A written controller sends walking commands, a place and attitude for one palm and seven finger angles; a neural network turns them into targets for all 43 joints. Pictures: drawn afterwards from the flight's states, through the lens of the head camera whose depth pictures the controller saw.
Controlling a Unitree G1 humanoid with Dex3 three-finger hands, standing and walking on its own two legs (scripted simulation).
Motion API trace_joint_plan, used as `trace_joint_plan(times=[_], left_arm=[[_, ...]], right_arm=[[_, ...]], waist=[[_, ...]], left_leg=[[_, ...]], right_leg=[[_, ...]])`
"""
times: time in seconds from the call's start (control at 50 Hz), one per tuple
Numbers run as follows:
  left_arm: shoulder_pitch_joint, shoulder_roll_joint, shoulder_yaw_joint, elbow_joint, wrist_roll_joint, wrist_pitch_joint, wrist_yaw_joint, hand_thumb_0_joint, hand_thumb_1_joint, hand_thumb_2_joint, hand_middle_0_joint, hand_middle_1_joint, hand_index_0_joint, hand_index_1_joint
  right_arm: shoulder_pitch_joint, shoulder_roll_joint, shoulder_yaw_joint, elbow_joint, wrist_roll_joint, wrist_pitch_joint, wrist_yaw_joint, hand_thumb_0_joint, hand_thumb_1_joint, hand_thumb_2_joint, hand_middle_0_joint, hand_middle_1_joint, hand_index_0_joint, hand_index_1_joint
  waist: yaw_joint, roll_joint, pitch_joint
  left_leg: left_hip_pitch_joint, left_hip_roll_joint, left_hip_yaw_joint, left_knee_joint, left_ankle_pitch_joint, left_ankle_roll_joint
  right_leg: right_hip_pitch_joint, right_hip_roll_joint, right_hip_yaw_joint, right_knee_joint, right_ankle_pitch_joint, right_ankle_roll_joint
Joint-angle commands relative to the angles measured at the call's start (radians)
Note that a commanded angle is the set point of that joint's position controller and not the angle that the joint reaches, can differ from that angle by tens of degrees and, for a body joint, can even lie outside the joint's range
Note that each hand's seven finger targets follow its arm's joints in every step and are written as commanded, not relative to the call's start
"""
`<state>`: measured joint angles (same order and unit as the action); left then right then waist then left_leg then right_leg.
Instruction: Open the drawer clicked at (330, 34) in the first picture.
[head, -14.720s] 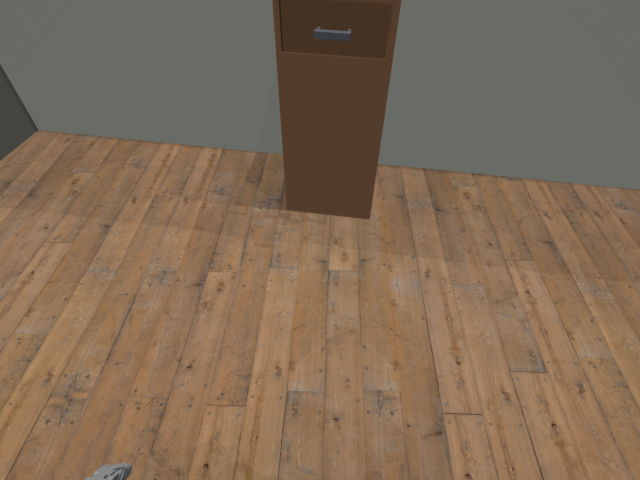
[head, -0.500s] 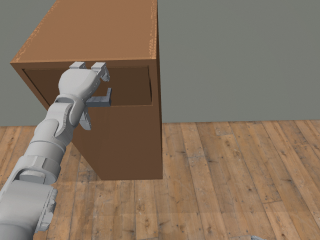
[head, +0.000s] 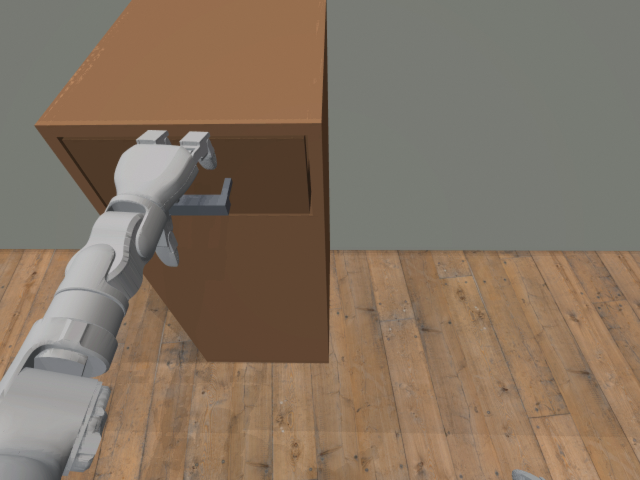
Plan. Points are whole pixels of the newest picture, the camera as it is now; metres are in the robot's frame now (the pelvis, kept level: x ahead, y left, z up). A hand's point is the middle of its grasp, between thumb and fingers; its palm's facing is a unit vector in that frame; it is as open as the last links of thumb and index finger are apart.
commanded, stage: move the hooked fingers above the handle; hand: left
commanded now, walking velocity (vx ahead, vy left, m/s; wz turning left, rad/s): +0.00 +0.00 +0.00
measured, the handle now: (192, 194) +0.50 +0.22 +0.05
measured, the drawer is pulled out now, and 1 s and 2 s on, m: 0.00 0.00 0.00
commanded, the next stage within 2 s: none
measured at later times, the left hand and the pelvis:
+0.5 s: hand (168, 185) +0.46 +0.22 +0.11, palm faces +0.10 +0.00 -0.99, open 13.8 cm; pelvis +0.01 +0.00 +0.00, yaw -1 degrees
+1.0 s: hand (203, 179) +0.46 +0.18 +0.12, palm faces +0.12 -0.01 -0.99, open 13.8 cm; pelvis +0.00 +0.00 +0.00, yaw -2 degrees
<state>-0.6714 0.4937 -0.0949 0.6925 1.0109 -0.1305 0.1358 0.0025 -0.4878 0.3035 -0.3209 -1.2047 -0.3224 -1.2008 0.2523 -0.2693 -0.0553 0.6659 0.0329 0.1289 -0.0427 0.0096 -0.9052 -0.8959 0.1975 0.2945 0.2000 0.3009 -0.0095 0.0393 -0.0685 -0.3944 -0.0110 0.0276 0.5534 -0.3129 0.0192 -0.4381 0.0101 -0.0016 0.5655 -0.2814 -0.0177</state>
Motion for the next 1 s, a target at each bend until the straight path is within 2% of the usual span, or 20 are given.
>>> trace_joint_plan(times=[0.0,0.08,0.1,0.18,0.24,0.3,0.34,0.4,0.46,0.52,0.54,0.56,0.62,0.68,0.74,0.78,0.8,0.88,0.94,0.98], left_arm=[[-0.521,0.268,0.117,-0.093,0.004,0.104,0.077,0.000,-0.500,0.300,-0.300,-1.200,-0.300,-1.200],[-0.478,0.202,0.034,-0.009,-0.008,0.167,-0.018,0.000,-0.500,0.300,-0.300,-1.200,-0.300,-1.200],[-0.471,0.138,-0.027,-0.028,-0.016,0.167,-0.052,0.000,-0.500,0.300,-0.300,-1.200,-0.300,-1.200],[-0.462,0.090,-0.059,-0.195,-0.059,0.081,-0.138,0.000,-0.500,0.300,-0.300,-1.200,-0.300,-1.200],[-0.428,0.233,0.090,-0.262,-0.060,0.000,-0.115,0.000,-0.500,0.300,-0.300,-1.200,-0.300,-1.200],[-0.452,0.357,0.228,-0.252,-0.036,-0.036,-0.022,0.000,-0.500,0.300,-0.300,-1.200,-0.300,-1.200],[-0.446,0.389,0.275,-0.220,-0.020,-0.009,0.052,0.000,-0.500,0.300,-0.300,-1.200,-0.300,-1.200],[-0.447,0.407,0.273,-0.209,0.017,0.060,0.130,0.000,-0.500,0.300,-0.300,-1.200,-0.300,-1.200],[-0.382,0.342,0.203,-0.111,0.028,0.158,0.100,0.000,-0.500,0.300,-0.300,-1.200,-0.300,-1.200],[-0.331,0.271,0.109,-0.094,-0.014,0.214,-0.005,0.000,-0.500,0.300,-0.300,-1.200,-0.300,-1.200],[-0.336,0.222,0.056,-0.126,-0.029,0.216,-0.045,0.000,-0.500,0.300,-0.300,-1.200,-0.300,-1.200],[-0.346,0.117,-0.035,-0.159,-0.054,0.209,-0.090,0.000,-0.500,0.300,-0.300,-1.200,-0.300,-1.200],[-0.415,0.055,-0.111,-0.306,-0.085,0.127,-0.172,0.000,-0.500,0.300,-0.300,-1.200,-0.300,-1.200],[-0.536,0.097,-0.080,-0.367,-0.081,0.022,-0.166,0.000,-0.500,0.300,-0.300,-1.200,-0.300,-1.200],[-0.583,0.218,0.063,-0.339,-0.061,-0.043,-0.074,0.000,-0.500,0.300,-0.300,-1.200,-0.300,-1.200],[-0.597,0.346,0.194,-0.283,-0.043,-0.040,0.015,0.000,-0.500,0.300,-0.300,-1.200,-0.300,-1.200],[-0.551,0.387,0.251,-0.227,-0.029,-0.020,0.061,0.000,-0.500,0.300,-0.300,-1.200,-0.300,-1.200],[-0.522,0.367,0.195,-0.094,0.016,0.125,0.157,0.000,-0.500,0.300,-0.300,-1.200,-0.300,-1.200],[-0.440,0.348,0.168,0.007,0.034,0.239,0.122,0.000,-0.500,0.300,-0.300,-1.200,-0.300,-1.200],[-0.428,0.397,0.189,0.031,0.009,0.266,0.088,0.000,-0.500,0.300,-0.300,-1.200,-0.300,-1.200]], right_arm=[[0.014,-0.120,-0.028,-0.074,-0.003,-0.026,0.004,0.000,-0.900,-0.900,0.200,0.300,0.200,0.300],[0.022,-0.138,-0.027,-0.087,0.005,-0.013,0.001,0.000,-0.900,-0.900,0.200,0.300,0.200,0.300],[0.014,-0.135,-0.026,-0.100,0.007,-0.008,0.000,0.000,-0.900,-0.900,0.200,0.300,0.200,0.300],[0.006,-0.129,-0.029,-0.128,-0.006,-0.007,-0.010,0.000,-0.900,-0.900,0.200,0.300,0.200,0.300],[0.015,-0.120,-0.031,-0.127,-0.011,-0.002,-0.014,0.000,-0.900,-0.900,0.200,0.300,0.200,0.300],[0.013,-0.103,-0.024,-0.114,-0.013,0.001,-0.014,0.000,-0.900,-0.900,0.200,0.300,0.200,0.300],[0.004,-0.096,-0.019,-0.098,-0.011,-0.006,-0.010,0.000,-0.900,-0.900,0.200,0.300,0.200,0.300],[-0.025,-0.095,-0.017,-0.088,-0.008,-0.019,-0.004,0.000,-0.900,-0.900,0.200,0.300,0.200,0.300],[-0.020,-0.110,-0.024,-0.080,-0.007,-0.015,0.005,0.000,-0.900,-0.900,0.200,0.300,0.200,0.300],[-0.023,-0.138,-0.026,-0.099,0.008,-0.004,0.000,0.000,-0.900,-0.900,0.200,0.300,0.200,0.300],[-0.027,-0.141,-0.026,-0.113,0.013,-0.001,-0.004,0.000,-0.900,-0.900,0.200,0.300,0.200,0.300],[-0.034,-0.136,-0.026,-0.131,0.018,-0.002,-0.006,0.000,-0.900,-0.900,0.200,0.300,0.200,0.300],[-0.033,-0.132,-0.026,-0.134,0.003,-0.011,-0.018,0.000,-0.900,-0.900,0.200,0.300,0.200,0.300],[-0.011,-0.117,-0.023,-0.116,-0.006,-0.023,-0.026,0.000,-0.900,-0.900,0.200,0.300,0.200,0.300],[0.015,-0.109,-0.027,-0.096,-0.009,-0.024,-0.024,0.000,-0.900,-0.900,0.200,0.300,0.200,0.300],[0.019,-0.105,-0.019,-0.086,-0.011,-0.027,-0.018,0.000,-0.900,-0.900,0.200,0.300,0.200,0.300],[0.012,-0.096,-0.012,-0.080,-0.009,-0.027,-0.018,0.000,-0.900,-0.900,0.200,0.300,0.200,0.300],[-0.045,-0.099,0.008,-0.070,-0.002,-0.021,-0.010,0.000,-0.900,-0.900,0.200,0.300,0.200,0.300],[-0.048,-0.109,0.010,-0.071,0.000,-0.006,-0.005,0.000,-0.900,-0.900,0.200,0.300,0.200,0.300],[-0.073,-0.117,0.022,-0.080,0.009,0.016,-0.019,0.000,-0.900,-0.900,0.200,0.300,0.200,0.300]], waist=[[-0.013,0.010,-0.360],[-0.032,-0.064,-0.357],[-0.043,-0.059,-0.345],[-0.045,-0.084,-0.359],[0.003,-0.065,-0.376],[0.032,-0.029,-0.373],[0.044,-0.019,-0.342],[0.062,0.014,-0.401],[0.036,-0.006,-0.450],[-0.001,-0.090,-0.393],[-0.014,-0.102,-0.388],[-0.039,-0.108,-0.359],[-0.065,-0.077,-0.308],[-0.069,-0.019,-0.286],[-0.031,0.021,-0.330],[0.003,0.016,-0.366],[0.028,0.004,-0.361],[0.046,0.025,-0.366],[0.057,-0.025,-0.402],[0.059,-0.107,-0.399]], left_leg=[[0.122,-0.011,0.011,-0.043,0.374,0.011],[0.113,-0.008,0.021,-0.045,0.370,0.021],[0.128,-0.011,0.019,-0.043,0.364,0.023],[0.174,-0.014,0.003,-0.028,0.408,0.032],[0.167,-0.017,-0.006,-0.022,0.454,0.030],[0.113,-0.020,-0.004,-0.022,0.473,0.022],[0.072,-0.020,0.007,-0.032,0.452,0.012],[0.075,-0.019,0.024,-0.043,0.476,0.001],[0.099,-0.013,0.035,-0.047,0.497,0.003],[0.118,-0.004,0.042,-0.056,0.444,0.022],[0.129,-0.007,0.038,-0.058,0.435,0.028],[0.151,-0.010,0.031,-0.057,0.426,0.033],[0.213,-0.016,0.003,-0.042,0.406,0.038],[0.227,-0.021,-0.025,-0.028,0.370,0.030],[0.220,-0.021,-0.034,-0.015,0.401,0.013],[0.151,-0.025,-0.029,-0.023,0.395,0.007],[0.109,-0.026,-0.023,-0.029,0.402,0.002],[0.055,-0.018,0.019,-0.058,0.385,-0.017],[0.062,-0.007,0.041,-0.077,0.423,-0.013],[0.033,-0.008,0.052,-0.100,0.376,-0.004]], right_leg=[[0.177,0.010,-0.003,-0.038,0.300,-0.024],[0.208,0.002,0.000,-0.051,0.340,-0.015],[0.194,0.002,0.000,-0.055,0.340,-0.015],[0.193,0.001,0.006,-0.053,0.379,-0.012],[0.229,0.004,0.012,-0.034,0.412,-0.018],[0.249,0.006,0.009,-0.012,0.423,-0.023],[0.251,0.008,0.009,-0.014,0.411,-0.024],[0.302,0.008,0.017,-0.013,0.438,-0.028],[0.324,0.007,0.008,-0.019,0.467,-0.021],[0.300,0.000,0.006,-0.048,0.455,-0.006],[0.298,-0.001,0.005,-0.054,0.455,-0.004],[0.272,-0.002,0.002,-0.067,0.437,-0.004],[0.179,0.003,0.001,-0.076,0.373,-0.004],[0.114,0.005,0.002,-0.067,0.293,-0.014],[0.116,0.010,-0.004,-0.039,0.292,-0.028],[0.171,0.010,-0.002,-0.025,0.293,-0.029],[0.198,0.012,-0.005,-0.015,0.306,-0.033],[0.243,0.009,0.000,-0.023,0.315,-0.031],[0.308,0.003,0.000,-0.035,0.381,-0.022],[0.378,-0.007,0.021,-0.058,0.381,-0.009]])
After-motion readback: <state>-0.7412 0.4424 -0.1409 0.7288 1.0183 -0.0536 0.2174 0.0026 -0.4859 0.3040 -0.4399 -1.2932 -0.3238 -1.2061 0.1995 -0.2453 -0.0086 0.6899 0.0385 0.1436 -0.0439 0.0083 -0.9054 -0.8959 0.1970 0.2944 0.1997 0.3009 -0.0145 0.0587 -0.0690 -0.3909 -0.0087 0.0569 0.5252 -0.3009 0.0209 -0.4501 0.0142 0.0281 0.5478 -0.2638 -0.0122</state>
